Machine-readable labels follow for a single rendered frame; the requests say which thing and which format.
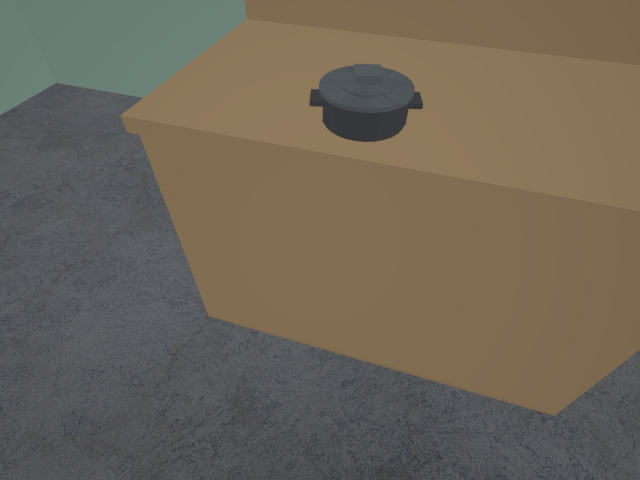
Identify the lid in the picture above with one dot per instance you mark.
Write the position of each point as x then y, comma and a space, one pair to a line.
337, 88

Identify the knob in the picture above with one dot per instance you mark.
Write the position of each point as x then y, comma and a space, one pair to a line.
367, 74

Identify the pot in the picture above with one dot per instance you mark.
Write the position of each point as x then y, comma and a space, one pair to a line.
364, 127

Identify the table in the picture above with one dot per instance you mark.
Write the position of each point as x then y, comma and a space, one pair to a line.
492, 245

